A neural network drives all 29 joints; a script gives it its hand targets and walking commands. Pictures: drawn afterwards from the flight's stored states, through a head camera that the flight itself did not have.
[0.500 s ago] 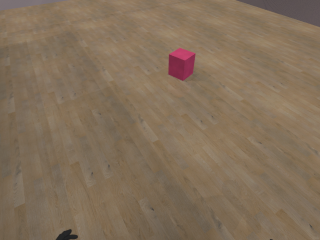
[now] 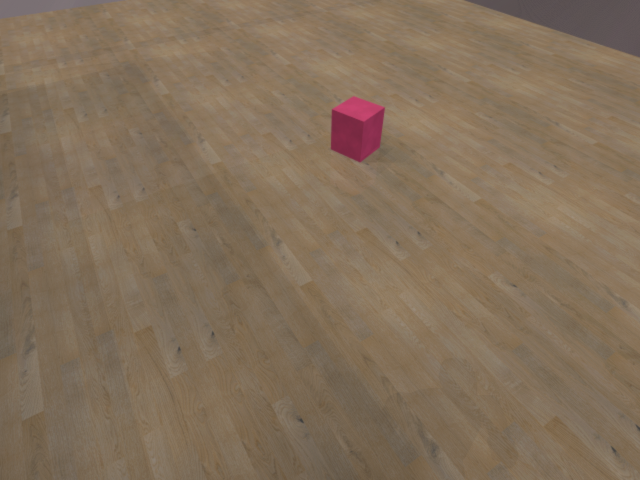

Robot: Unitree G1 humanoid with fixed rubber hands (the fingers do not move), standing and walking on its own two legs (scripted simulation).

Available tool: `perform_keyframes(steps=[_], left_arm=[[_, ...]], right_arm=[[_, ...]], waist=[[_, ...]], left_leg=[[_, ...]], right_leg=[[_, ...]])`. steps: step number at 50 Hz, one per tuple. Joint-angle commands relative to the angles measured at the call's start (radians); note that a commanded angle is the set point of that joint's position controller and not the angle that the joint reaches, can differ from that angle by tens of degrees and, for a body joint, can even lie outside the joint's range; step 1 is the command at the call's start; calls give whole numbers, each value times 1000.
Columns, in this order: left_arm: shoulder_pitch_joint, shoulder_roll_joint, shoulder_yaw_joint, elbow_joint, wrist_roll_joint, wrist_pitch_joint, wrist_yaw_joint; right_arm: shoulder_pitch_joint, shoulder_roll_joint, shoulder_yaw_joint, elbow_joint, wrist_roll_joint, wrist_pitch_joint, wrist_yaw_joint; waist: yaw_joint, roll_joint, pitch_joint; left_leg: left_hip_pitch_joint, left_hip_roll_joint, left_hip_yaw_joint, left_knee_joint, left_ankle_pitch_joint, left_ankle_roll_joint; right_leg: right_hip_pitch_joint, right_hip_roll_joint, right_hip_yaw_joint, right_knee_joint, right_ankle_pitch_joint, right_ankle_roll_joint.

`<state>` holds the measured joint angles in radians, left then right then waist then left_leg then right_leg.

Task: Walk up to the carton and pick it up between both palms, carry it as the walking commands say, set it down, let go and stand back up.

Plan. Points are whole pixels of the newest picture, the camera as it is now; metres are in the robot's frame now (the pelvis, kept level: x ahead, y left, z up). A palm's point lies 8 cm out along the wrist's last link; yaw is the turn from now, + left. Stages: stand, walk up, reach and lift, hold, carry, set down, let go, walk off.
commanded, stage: walk up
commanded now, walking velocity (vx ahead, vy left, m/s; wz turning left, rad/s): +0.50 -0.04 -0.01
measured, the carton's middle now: (356, 129) +2.02 -0.15 -0.65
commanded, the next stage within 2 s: none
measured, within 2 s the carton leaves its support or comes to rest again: neither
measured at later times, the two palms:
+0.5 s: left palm out of the picture +0.01 +0.23 -0.14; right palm (478, 421) +0.26 -0.21 -0.12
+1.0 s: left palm (219, 289) +0.50 +0.22 -0.13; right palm (489, 439) +0.24 -0.22 -0.13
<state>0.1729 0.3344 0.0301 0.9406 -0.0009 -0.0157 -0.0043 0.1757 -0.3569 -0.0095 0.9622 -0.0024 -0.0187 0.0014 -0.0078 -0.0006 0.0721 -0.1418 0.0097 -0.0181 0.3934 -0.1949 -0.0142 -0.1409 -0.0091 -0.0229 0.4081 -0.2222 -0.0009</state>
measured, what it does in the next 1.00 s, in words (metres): walks ahead: left foot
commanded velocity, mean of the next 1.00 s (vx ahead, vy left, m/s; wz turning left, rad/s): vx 0.50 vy -0.11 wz -0.04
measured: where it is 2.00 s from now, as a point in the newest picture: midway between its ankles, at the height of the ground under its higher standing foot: (346, 311)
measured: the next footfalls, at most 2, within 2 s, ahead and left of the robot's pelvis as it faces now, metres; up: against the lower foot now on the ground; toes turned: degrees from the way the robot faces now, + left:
left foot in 0.54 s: +0.28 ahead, +0.15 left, +0.00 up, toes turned +8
right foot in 1.06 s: +0.54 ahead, -0.16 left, +0.00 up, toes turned -9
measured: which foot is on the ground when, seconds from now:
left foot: down 0.00-0.14, up 0.16-0.52, down 0.54-1.00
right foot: down 0.00-0.54, up 0.56-1.00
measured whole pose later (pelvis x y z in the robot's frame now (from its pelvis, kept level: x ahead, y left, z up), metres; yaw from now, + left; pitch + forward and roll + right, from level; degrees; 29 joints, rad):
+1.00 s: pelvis +0.35 +0.00 +0.00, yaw -1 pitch +1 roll +0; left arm 0.06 0.22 0.05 0.95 0.01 0.00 -0.09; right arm 0.47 -0.18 -0.04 1.08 -0.03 -0.07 0.00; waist -0.10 -0.01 0.08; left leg 0.03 0.11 0.15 0.27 -0.31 -0.07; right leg -0.55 -0.11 -0.10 0.63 -0.10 0.02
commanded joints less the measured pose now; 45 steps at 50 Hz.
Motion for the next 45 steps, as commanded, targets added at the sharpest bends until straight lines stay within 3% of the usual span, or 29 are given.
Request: perform_keyframes(steps=[1,2,3,4,6,7,8,9,10,11,13,17,18,21,24,25,26,27,28,29,31,32,33,34,36,39,40,41,45], left_arm=[[-114,61,51,-135,10,25,-46],[-92,26,36,-122,15,16,-51],[-83,1,31,-121,14,10,-47],[5,15,43,-95,12,-5,-44],[200,67,62,-11,13,-23,-30],[329,122,88,30,26,-30,-24],[397,183,98,53,29,-41,-15],[341,152,95,47,39,-43,-13],[305,141,85,40,29,-48,-8],[200,114,81,26,16,-55,-6],[185,78,72,32,13,-77,-3],[280,14,44,86,21,-84,-1],[250,12,40,94,21,-82,-5],[297,37,41,104,29,-74,3],[310,16,34,137,23,-67,7],[333,-29,22,150,17,-55,8],[293,-13,29,142,13,-53,3],[311,-105,9,107,2,-63,-6],[326,-122,24,69,19,-64,-2],[260,-50,45,72,15,-54,-12],[238,-101,35,89,33,-50,-17],[235,-98,42,91,39,-39,-26],[269,-91,41,108,45,-22,-31],[273,-85,49,97,40,-15,-35],[230,-105,49,73,36,-4,-45],[99,-103,41,15,33,12,-64],[45,-97,37,-9,23,13,-70],[28,-109,33,-13,21,13,-72],[-141,-112,21,-61,12,11,-88]], right_arm=[[73,-159,-79,-53,-23,31,1],[51,-145,-82,-34,-26,24,5],[51,-129,-87,-46,-29,17,6],[27,-130,-85,-54,-22,6,7],[-61,-87,-84,-106,-24,13,15],[-145,-12,-67,-163,-24,1,20],[-200,48,-62,-198,-36,-12,25],[-233,20,-71,-202,-45,-13,28],[-182,1,-82,-186,-52,-21,37],[-92,2,-86,-136,-44,-25,50],[-6,17,-81,-68,-37,-28,57],[-95,81,-70,-109,-29,-4,61],[-112,69,-70,-102,-24,-5,59],[-194,87,-57,-130,-17,-2,57],[-169,104,-53,-103,-29,-11,44],[-54,96,-50,-75,-21,-16,34],[140,12,-87,3,-19,-31,12],[388,-131,-124,56,-34,-42,-10],[484,-223,-143,49,-31,-48,-24],[390,-161,-112,63,-23,-44,-23],[162,-14,-77,22,-19,-56,-3],[112,36,-65,16,-20,-60,0],[137,28,-61,19,-20,-63,0],[159,59,-59,33,-21,-70,6],[175,44,-63,35,-27,-83,7],[223,43,-57,37,-24,-81,-3],[239,30,-62,42,-23,-79,-7],[258,26,-62,45,-22,-81,-9],[316,4,-68,64,-34,-72,-14]], waist=[[-59,146,-33],[-41,282,4],[-21,234,38],[30,172,18],[117,-4,11],[191,-189,-25],[204,-313,-26],[177,-213,40],[115,-65,12],[45,-81,38],[27,-77,-30],[63,-170,65],[53,-155,71],[86,-197,95],[60,-111,14],[18,-141,-34],[-59,-55,-157],[-155,248,-322],[-149,272,-342],[-118,177,-266],[-21,173,-57],[1,134,-19],[8,151,-19],[9,110,-21],[21,132,-16],[4,161,41],[-14,122,45],[-17,169,55],[-72,120,94]], left_leg=[[14,231,-231,-155,-564,74],[-56,264,-274,-239,-546,100],[-173,259,-238,-254,-504,116],[-219,235,-212,-247,-530,111],[-454,140,-77,-43,-513,55],[-620,72,38,245,-410,17],[-760,34,53,516,-289,16],[-770,91,-14,564,-166,17],[-680,112,-41,606,-79,15],[-604,131,-11,625,-25,-1],[-481,113,52,629,3,-22],[-473,111,93,487,62,-41],[-443,99,109,450,60,-45],[-379,86,140,268,65,-42],[-253,53,186,182,3,-19],[-92,36,172,89,-23,-11],[186,69,128,57,-41,-8],[462,409,-251,-13,-157,18],[435,604,-658,-166,-247,62],[302,524,-611,-200,-264,125],[57,386,-303,-165,-147,56],[13,310,-181,-179,-101,46],[-24,295,-142,-189,-91,46],[-52,263,-88,-200,-18,39],[-66,261,-30,-188,114,46],[-69,279,15,-201,132,51],[-43,285,15,-225,146,56],[-37,282,52,-225,137,43],[36,326,46,-273,143,83]], right_leg=[[-336,-52,-6,155,-383,0],[-288,-25,-44,268,-250,1],[-182,-42,-44,278,-148,-1],[-102,-19,-49,180,-164,-14],[169,-42,-45,10,-263,-25],[337,-231,212,-154,-430,-79],[384,-428,546,-349,-598,-146],[269,-454,570,-392,-635,-166],[182,-436,556,-403,-613,-156],[121,-365,386,-364,-470,-113],[82,-271,161,-314,-196,-91],[25,-244,81,-313,-88,-92],[25,-234,71,-313,-81,-89],[23,-234,29,-289,-26,-107],[61,-238,13,-190,65,-117],[-5,-192,0,-58,87,-96],[-135,-114,-84,186,107,-72],[-361,-42,-50,548,-267,-39],[-540,-8,50,781,-426,-18],[-542,-45,122,847,-260,-14],[-532,-134,74,807,-67,-14],[-515,-153,58,815,5,1],[-496,-145,29,802,28,14],[-473,-143,9,796,59,22],[-467,-139,6,760,102,28],[-531,-141,12,647,197,35],[-540,-139,1,588,197,42],[-537,-150,-1,531,229,40],[-489,-127,-44,316,179,33]])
